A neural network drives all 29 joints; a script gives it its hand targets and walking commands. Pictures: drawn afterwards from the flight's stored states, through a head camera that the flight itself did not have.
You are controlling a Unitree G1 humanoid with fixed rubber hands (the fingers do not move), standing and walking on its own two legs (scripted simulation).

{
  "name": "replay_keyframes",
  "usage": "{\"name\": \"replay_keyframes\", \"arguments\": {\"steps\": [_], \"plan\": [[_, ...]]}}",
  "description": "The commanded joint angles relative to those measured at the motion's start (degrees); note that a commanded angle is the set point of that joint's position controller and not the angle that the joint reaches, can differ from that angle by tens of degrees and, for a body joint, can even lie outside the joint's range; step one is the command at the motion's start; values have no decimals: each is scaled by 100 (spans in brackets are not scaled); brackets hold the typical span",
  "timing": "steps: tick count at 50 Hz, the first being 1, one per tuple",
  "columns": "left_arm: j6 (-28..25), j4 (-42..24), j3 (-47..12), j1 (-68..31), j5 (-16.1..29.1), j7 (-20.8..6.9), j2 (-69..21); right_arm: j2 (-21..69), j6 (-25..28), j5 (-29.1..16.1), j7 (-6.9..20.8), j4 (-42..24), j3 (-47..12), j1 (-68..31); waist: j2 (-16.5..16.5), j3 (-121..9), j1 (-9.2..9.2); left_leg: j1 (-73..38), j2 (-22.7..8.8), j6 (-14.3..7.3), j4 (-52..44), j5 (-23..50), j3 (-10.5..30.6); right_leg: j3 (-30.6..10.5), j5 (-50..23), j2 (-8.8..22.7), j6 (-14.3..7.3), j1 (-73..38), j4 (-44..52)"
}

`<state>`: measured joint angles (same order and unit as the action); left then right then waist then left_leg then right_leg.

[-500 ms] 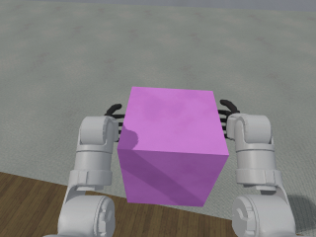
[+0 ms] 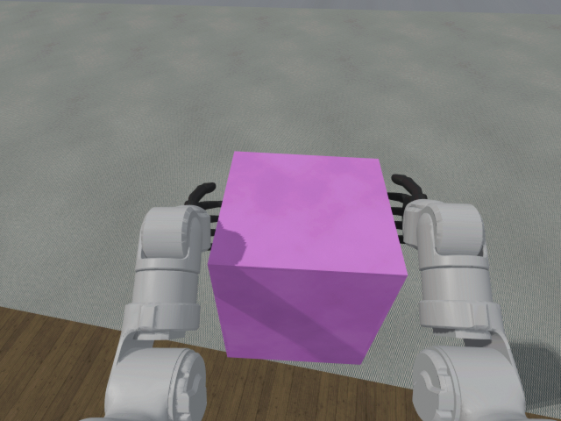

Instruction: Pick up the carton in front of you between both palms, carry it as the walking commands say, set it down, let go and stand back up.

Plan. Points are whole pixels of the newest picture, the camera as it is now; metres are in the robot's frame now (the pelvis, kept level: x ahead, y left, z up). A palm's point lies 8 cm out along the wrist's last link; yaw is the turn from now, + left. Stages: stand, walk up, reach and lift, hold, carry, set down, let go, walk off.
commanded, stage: carry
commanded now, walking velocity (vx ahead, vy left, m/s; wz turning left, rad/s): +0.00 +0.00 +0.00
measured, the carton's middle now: (299, 262) +0.34 +0.00 +0.05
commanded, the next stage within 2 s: none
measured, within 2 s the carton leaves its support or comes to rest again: neither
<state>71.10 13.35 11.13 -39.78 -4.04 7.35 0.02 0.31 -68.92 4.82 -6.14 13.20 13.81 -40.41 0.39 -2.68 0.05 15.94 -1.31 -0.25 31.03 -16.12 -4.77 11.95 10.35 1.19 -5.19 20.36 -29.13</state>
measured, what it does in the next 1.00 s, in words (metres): stands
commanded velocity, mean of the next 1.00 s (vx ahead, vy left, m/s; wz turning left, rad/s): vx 0.00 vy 0.00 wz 0.00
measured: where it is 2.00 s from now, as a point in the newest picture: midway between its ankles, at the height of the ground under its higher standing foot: outside the picture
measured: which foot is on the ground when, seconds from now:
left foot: down 0.00-1.00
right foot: down 0.00-1.00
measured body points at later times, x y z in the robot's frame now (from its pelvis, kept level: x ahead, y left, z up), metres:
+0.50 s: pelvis +0.00 +0.00 +0.00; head -0.01 -0.01 +0.45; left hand +0.36 +0.15 +0.12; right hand +0.37 -0.16 +0.12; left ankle +0.00 +0.12 -0.73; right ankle +0.06 -0.06 -0.73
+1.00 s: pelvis +0.00 +0.00 +0.00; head -0.02 -0.01 +0.45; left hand +0.36 +0.15 +0.12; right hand +0.36 -0.15 +0.12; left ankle +0.00 +0.12 -0.73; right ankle +0.06 -0.06 -0.73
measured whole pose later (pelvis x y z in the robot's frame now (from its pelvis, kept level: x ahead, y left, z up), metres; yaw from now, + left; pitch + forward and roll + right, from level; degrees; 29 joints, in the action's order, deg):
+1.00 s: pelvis +0.00 +0.00 +0.00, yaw +0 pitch +0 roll +1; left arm 71.4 14.9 10.1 -39.9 -3.4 7.3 0.9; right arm 0.4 -69.0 5.1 -5.9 13.9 13.4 -39.7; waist 0.4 -2.9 -0.3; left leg 14.9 -1.1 -0.4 30.4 -15.7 -4.9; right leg 11.8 10.0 1.3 -5.0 19.4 -28.7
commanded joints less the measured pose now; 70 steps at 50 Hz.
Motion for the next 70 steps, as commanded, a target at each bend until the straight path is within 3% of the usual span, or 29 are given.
{"name": "replay_keyframes", "arguments": {"steps": [1,4,6,13,16,19,21,26,29,30,31,36,37,41,43,44,47,48,52,54,56,59,62,64,66,67,68,69,70], "plan": [[-330,-942,-3105,-4426,2350,-1421,-6229,6534,-56,-2399,1320,-326,-3406,-3874,-181,-2393,34,-224,-655,-216,-434,567,647,-1045,-1184,879,111,-1453,353],[-373,-1234,-3134,-4748,2525,-1429,-6319,6586,-34,-2525,1327,-414,-3331,-4059,76,-2372,-83,-326,-618,-146,-324,721,478,-1045,-1192,903,68,-1328,414],[-294,-806,-2955,-4471,2429,-1443,-6298,6469,-2,-2323,1285,-326,-3286,-3831,-494,-2143,-86,-227,-471,-105,-227,246,390,-1190,-463,940,173,-1212,740],[-234,-792,-3067,-4408,2420,-1461,-6283,6435,-31,-2309,1311,-195,-3202,-3795,252,-2225,-13,-283,-537,-177,-459,581,599,-1089,-656,874,96,-1323,409],[-311,-909,-3023,-4703,2570,-1401,-6509,6594,3,-2448,1341,-345,-3274,-3988,-503,-2323,-15,-102,-493,-161,-258,384,517,-1213,-881,949,161,-1478,632],[-259,-942,-3090,-4369,2362,-1408,-6263,6513,-101,-2313,1345,-13,-3151,-3652,34,-2244,38,-77,-579,-94,-354,582,579,-983,-1172,866,68,-1524,377],[-221,-570,-2911,-4250,2406,-1436,-6354,6433,-72,-2304,1360,39,-3142,-3497,-138,-2519,-67,-289,-621,-200,-313,969,604,-982,-1408,933,65,-1554,245],[-325,-1193,-3038,-4614,2507,-1404,-6279,6759,-58,-2487,1362,-392,-3301,-3873,-314,-2533,-13,-312,-497,-92,-246,551,470,-1104,-1043,963,115,-1445,510],[-272,-1065,-3097,-4702,2462,-1435,-6456,6450,-28,-2370,1331,-490,-3265,-3907,151,-2259,-28,-143,-602,-163,-380,612,517,-1027,-942,995,53,-1383,491],[-297,-1082,-3166,-4785,2551,-1415,-6403,6595,-56,-2442,1361,-298,-3284,-3932,-299,-2317,-68,-218,-602,-102,-384,685,543,-953,-988,866,97,-1431,357],[-284,-966,-3115,-4567,2489,-1409,-6405,6416,-37,-2383,1381,-320,-3183,-3805,-58,-2166,-128,-188,-614,-155,-397,562,485,-960,-914,892,105,-1396,457],[-273,-721,-2940,-4301,2414,-1472,-6454,6489,-48,-2433,1333,-447,-3240,-4001,-248,-2307,-43,-397,-527,-141,-360,431,461,-1072,-740,929,165,-1384,576],[-309,-886,-3086,-4439,2638,-1483,-6422,6441,-29,-2382,1332,-378,-3161,-3674,217,-2268,-63,-318,-657,-216,-370,619,542,-997,-1004,1003,112,-1411,541],[-304,-954,-3145,-4586,2494,-1491,-6283,6416,-59,-2274,1343,-216,-3230,-3732,-224,-2132,-57,-220,-718,-189,-584,753,703,-894,-589,729,178,-1289,353],[-269,-681,-3061,-4368,2367,-1458,-6256,6222,-68,-2185,1363,-56,-2997,-3626,310,-1954,-46,-198,-636,-129,-454,660,482,-1008,-880,861,218,-1244,419],[-311,-749,-2866,-4387,2338,-1465,-6108,6517,-104,-2316,1376,340,-3116,-3464,-78,-2153,-60,-250,-635,-163,-562,570,544,-1020,-768,861,154,-1338,413],[-373,-785,-3050,-4682,2659,-1499,-6533,6420,61,-2418,1339,-690,-3303,-4195,-135,-2227,-64,-383,-531,-180,-451,336,449,-1158,-319,964,144,-1196,659],[-369,-973,-3021,-4929,2613,-1465,-6456,6690,-3,-2392,1329,-309,-3272,-4060,-246,-2073,2,-260,-613,-184,-463,523,565,-971,-394,883,169,-1199,671],[-256,-641,-2982,-4402,2433,-1448,-6365,6309,-53,-2289,1245,-284,-3172,-3935,67,-2368,-15,-393,-607,-182,-384,802,572,-1011,-891,882,87,-1297,252],[-251,-679,-2856,-4425,2496,-1507,-6290,6461,-67,-2455,1312,-244,-3273,-3924,-181,-2255,-58,-409,-720,-204,-348,773,578,-965,-912,833,133,-1283,332],[-249,-457,-2909,-4382,2521,-1526,-6356,6323,-36,-2245,1342,-46,-2983,-3783,242,-2049,-105,-170,-597,-165,-514,734,510,-946,-715,879,168,-1307,376],[-295,-691,-2890,-4796,2472,-1493,-6358,6473,-51,-2258,1317,44,-3042,-3742,-494,-2310,-22,-211,-599,-208,-330,319,521,-1139,-563,909,148,-1426,636],[-296,-882,-3015,-4805,2485,-1484,-6314,6481,-80,-2435,1330,-208,-3244,-4112,52,-2357,-96,-244,-572,-142,-418,504,564,-1148,-629,1018,40,-1455,479],[-252,-790,-2954,-4556,2564,-1476,-6446,6462,-53,-2424,1308,-504,-3135,-4138,6,-2182,-115,-177,-639,-215,-370,594,550,-1087,-740,919,105,-1345,525],[-285,-963,-2860,-4692,2545,-1468,-6299,6672,-114,-2494,1336,114,-3109,-3861,-636,-2253,-4,-226,-516,-95,-223,422,528,-1217,-952,958,128,-1432,582],[-235,-781,-2954,-4591,2497,-1466,-6494,6454,-9,-2389,1341,-541,-3206,-4102,-226,-2412,-141,-199,-523,-128,-169,420,449,-1231,-944,1051,56,-1604,601],[-282,-791,-2933,-4495,2446,-1488,-6330,6546,-127,-2304,1343,-100,-3015,-3916,-91,-2300,18,-330,-613,-158,-288,440,488,-1207,-716,1067,11,-1274,602],[-284,-960,-2977,-4716,2461,-1462,-6198,6700,-109,-2433,1362,39,-3135,-3910,-282,-2452,-34,-341,-521,-107,-268,429,483,-1152,-808,994,32,-1427,484],[-246,-778,-2924,-4572,2491,-1440,-6256,6403,-50,-2428,1361,-145,-3106,-3934,-3,-2168,-134,-154,-615,-95,-370,605,465,-1066,-957,913,62,-1353,453]]}}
